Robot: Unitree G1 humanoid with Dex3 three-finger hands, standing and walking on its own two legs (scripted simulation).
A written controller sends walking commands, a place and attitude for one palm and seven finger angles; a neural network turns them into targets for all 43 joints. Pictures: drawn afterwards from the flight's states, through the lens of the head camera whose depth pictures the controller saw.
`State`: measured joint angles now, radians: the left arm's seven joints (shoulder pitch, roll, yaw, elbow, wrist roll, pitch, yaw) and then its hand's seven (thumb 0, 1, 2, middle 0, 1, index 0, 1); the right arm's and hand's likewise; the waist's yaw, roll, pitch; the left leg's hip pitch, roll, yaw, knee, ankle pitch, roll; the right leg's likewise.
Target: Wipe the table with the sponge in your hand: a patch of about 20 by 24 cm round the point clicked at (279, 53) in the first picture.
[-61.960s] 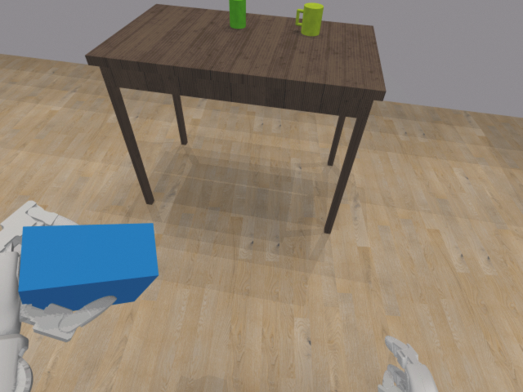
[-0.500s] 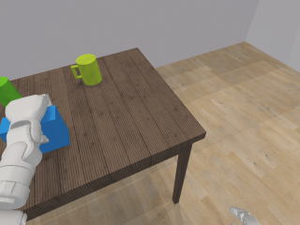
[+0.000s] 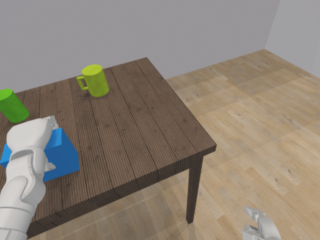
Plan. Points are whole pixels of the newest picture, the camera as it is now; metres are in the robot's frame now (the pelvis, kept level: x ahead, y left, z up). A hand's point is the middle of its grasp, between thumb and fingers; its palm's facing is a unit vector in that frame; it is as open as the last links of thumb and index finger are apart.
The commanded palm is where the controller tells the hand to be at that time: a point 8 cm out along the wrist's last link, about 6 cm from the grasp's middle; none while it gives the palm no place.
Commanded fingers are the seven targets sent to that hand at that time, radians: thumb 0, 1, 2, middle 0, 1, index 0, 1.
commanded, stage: lift the sponge slowly off the table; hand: left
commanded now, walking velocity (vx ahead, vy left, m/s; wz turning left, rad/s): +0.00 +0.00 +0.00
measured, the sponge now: (48, 162) +0.29 +0.34 +0.05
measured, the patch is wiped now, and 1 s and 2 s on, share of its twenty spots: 1.00 1.00 1.00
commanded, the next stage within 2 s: none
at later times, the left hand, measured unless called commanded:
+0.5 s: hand (41, 155) +0.27 +0.32 +0.10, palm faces -0.02 -0.05 -1.00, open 10.4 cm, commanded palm +0.25 +0.32 +0.16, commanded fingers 0.00 0.10 1.30 -1.20 -1.60 -1.20 -1.60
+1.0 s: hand (39, 149) +0.27 +0.31 +0.13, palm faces +0.04 -0.04 -1.00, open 10.4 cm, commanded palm +0.24 +0.31 +0.20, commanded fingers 0.00 0.10 1.30 -1.20 -1.60 -1.20 -1.60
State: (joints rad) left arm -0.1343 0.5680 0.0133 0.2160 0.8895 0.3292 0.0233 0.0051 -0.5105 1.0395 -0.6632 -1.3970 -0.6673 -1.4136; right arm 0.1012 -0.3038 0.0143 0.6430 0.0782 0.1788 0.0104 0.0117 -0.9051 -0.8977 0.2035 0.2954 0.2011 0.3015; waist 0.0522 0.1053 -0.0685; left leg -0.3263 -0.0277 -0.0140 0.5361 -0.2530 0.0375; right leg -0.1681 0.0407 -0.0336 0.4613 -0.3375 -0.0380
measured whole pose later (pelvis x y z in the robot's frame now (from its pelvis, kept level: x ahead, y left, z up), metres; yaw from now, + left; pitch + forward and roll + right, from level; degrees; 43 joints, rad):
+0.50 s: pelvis -0.01 -0.01 +0.00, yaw +0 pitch +0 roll -1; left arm -0.10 0.59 0.03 0.15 0.87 0.32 -0.04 0.00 -0.53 1.04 -0.69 -1.37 -0.70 -1.38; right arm 0.07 -0.29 0.02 0.66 0.06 0.15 -0.03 0.01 -0.90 -0.90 0.20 0.30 0.20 0.30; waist 0.07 0.09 -0.03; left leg -0.29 -0.02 -0.02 0.53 -0.24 0.02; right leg -0.14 0.05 -0.04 0.46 -0.33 -0.05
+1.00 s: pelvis -0.02 +0.00 +0.00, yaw +1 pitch -1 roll -1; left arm -0.21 0.57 -0.03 0.15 0.87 0.30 -0.04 0.00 -0.55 1.04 -0.72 -1.33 -0.73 -1.35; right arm 0.05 -0.28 0.03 0.68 0.06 0.11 -0.04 0.01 -0.90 -0.90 0.20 0.30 0.20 0.30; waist 0.09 0.11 0.00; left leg -0.26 -0.03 -0.03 0.48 -0.19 0.03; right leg -0.11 0.04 -0.05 0.43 -0.30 -0.05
